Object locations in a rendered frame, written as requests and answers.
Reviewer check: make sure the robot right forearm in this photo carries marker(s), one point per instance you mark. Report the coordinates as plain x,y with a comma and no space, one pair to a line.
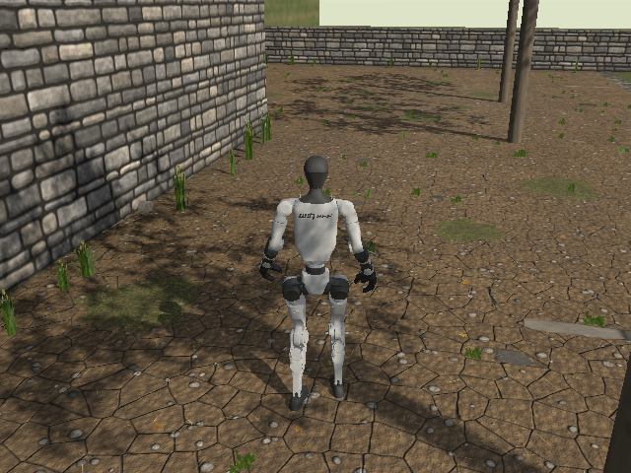
364,260

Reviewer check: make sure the left robot upper arm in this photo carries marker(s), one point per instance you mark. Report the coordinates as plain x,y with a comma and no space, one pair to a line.
284,208

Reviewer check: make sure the right robot upper arm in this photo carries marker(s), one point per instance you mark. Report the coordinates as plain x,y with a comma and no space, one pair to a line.
347,209

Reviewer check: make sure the robot head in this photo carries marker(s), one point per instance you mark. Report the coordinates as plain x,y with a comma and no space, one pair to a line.
316,170

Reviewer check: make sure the robot left forearm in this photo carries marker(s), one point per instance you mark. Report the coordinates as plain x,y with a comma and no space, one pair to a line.
268,256

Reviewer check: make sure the humanoid robot torso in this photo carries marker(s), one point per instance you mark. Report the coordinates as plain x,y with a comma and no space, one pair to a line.
315,230

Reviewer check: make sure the right robot hand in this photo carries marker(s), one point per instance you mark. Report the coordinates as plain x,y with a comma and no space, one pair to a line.
364,278

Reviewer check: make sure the left robot hand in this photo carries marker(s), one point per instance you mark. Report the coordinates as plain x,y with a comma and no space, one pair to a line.
265,275

